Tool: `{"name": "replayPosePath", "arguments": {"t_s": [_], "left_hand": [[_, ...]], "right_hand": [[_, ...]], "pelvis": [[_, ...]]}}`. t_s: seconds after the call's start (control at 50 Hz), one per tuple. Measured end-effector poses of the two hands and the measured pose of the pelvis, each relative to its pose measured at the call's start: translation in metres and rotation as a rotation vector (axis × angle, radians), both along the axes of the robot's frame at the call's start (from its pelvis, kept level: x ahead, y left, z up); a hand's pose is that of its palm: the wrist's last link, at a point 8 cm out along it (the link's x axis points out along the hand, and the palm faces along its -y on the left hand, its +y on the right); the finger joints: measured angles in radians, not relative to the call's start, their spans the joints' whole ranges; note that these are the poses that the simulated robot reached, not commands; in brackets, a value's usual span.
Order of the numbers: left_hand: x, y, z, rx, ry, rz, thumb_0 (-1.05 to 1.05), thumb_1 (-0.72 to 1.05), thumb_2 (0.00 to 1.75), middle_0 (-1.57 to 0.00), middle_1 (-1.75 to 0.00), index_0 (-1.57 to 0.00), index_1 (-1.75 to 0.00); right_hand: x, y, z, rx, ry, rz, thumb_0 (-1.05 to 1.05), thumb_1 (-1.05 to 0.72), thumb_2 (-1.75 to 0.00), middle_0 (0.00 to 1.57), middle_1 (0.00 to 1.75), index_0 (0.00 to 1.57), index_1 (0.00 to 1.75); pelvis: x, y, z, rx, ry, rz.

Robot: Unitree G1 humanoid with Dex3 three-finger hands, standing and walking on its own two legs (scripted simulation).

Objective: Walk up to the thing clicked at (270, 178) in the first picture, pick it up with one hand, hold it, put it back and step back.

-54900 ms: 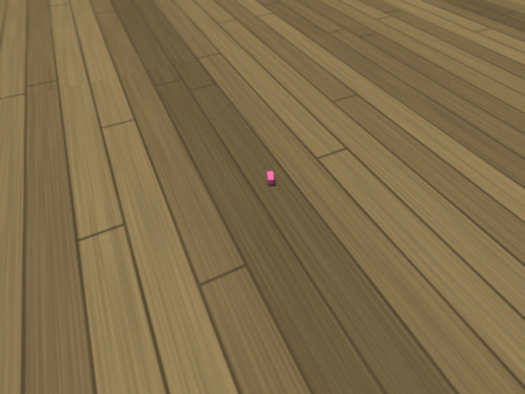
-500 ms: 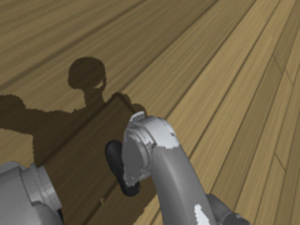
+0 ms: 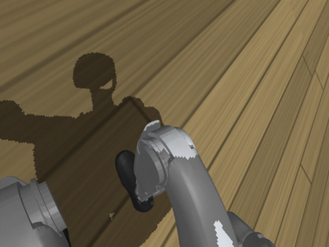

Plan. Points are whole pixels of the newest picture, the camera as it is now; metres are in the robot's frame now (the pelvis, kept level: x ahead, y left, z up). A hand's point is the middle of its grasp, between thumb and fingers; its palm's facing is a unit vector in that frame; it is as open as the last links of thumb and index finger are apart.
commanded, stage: close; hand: left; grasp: from above
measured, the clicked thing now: out of the picture +0.48 +0.38 -0.30
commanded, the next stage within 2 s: settle in 1.18 s
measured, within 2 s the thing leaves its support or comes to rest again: leaves its support in 1.54 s
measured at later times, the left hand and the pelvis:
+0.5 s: hand out of the picture +0.46 +0.37 -0.26, palm faces -0.49 -0.15 -0.86, open 7.8 cm; pelvis +0.00 +0.00 +0.00, yaw +0 degrees
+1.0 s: hand out of the picture +0.46 +0.37 -0.25, palm faces -0.46 -0.14 -0.88, open 6.2 cm; pelvis +0.00 +0.00 +0.00, yaw +0 degrees
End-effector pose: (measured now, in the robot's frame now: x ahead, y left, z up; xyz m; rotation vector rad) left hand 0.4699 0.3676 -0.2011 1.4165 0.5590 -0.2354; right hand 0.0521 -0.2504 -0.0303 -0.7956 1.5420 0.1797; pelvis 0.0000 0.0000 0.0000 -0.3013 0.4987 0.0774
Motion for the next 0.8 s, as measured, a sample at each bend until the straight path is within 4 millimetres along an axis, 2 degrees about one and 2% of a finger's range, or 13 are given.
{"name": "replayPosePath", "arguments": {"t_s": [0.18,0.36,0.56,0.8], "left_hand": [[0.0018,0.0047,0.0106,0.033,-0.039,0.005,0.0,0.22,0.4,-0.63,-0.51,-0.66,-0.48],[-0.0007,0.0088,0.0071,0.049,-0.002,0.047,0.0,0.31,0.32,-0.7,-0.45,-0.73,-0.42],[-0.0022,0.0041,0.001,0.019,0.019,0.014,0.0,0.43,0.22,-0.79,-0.36,-0.83,-0.33],[0.0004,0.0023,0.0075,0.027,-0.038,-0.002,0.0,0.53,0.16,-0.88,-0.29,-0.91,-0.25]], "right_hand": [[0.0048,-0.0032,0.0029,-0.01,-0.031,0.003,0.0,-0.9,-0.89,0.2,0.3,0.2,0.3],[-0.0008,-0.0013,-0.0025,0.013,-0.021,-0.013,0.0,-0.9,-0.89,0.2,0.3,0.2,0.3],[-0.0024,0.0012,-0.0045,0.011,-0.001,-0.009,0.0,-0.9,-0.89,0.2,0.3,0.2,0.3],[0.0022,-0.0027,0.0017,-0.009,-0.021,0.001,0.0,-0.89,-0.89,0.2,0.3,0.2,0.3]], "pelvis": [[-0.0001,0.0002,0.0001,-0.003,0.007,-0.001],[-0.0008,0.0007,-0.0009,0.002,0.012,-0.002],[-0.0012,0.0003,-0.0007,0.0,0.001,-0.001],[0.0002,-0.0005,-0.0006,-0.002,0.005,-0.004]]}}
